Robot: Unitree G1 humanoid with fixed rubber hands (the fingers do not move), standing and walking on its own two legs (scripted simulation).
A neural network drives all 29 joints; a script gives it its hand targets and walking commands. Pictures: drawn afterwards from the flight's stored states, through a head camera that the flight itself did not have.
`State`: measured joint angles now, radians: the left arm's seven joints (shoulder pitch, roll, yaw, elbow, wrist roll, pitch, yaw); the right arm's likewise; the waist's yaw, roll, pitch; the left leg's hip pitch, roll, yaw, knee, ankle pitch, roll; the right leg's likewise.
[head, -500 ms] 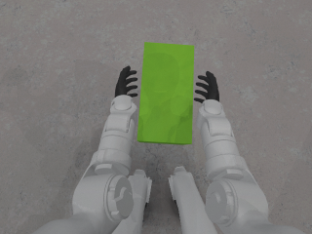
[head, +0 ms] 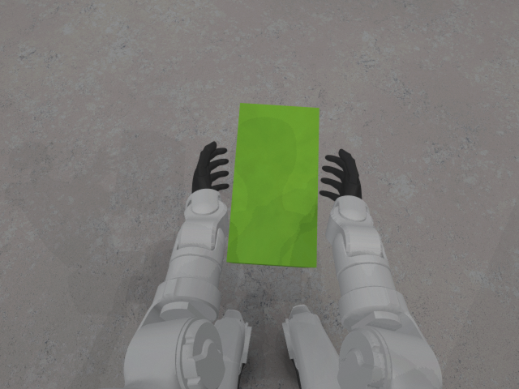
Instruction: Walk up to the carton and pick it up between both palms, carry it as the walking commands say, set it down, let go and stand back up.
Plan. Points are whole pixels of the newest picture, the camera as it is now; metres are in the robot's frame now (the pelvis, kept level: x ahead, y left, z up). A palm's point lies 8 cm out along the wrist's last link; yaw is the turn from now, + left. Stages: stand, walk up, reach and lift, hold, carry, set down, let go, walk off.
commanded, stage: reach and lift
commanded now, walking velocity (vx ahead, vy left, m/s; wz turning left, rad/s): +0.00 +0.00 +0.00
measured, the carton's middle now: (273, 190) +0.46 -0.03 -0.14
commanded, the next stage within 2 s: none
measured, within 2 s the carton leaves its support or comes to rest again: neither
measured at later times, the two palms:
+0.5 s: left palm (193, 186) +0.40 +0.09 +0.03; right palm (358, 193) +0.38 -0.13 +0.02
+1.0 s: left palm (175, 171) +0.38 +0.09 +0.11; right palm (381, 177) +0.37 -0.14 +0.10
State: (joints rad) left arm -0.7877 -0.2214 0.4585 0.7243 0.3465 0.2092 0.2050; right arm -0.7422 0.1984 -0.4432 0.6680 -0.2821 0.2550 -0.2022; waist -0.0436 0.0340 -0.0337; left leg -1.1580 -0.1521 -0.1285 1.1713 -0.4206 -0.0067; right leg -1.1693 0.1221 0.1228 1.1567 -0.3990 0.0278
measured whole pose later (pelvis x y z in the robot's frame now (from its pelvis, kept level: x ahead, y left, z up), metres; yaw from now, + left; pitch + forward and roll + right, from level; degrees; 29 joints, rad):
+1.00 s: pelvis +0.04 +0.00 +0.10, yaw -1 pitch +5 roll +0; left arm -0.51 -0.24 0.35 0.63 0.35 0.36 0.14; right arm -0.48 0.23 -0.34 0.59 -0.31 0.39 -0.16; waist -0.03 0.01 0.00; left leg -0.39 -0.10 -0.15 0.54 -0.23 0.01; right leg -0.42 0.08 0.15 0.55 -0.21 0.00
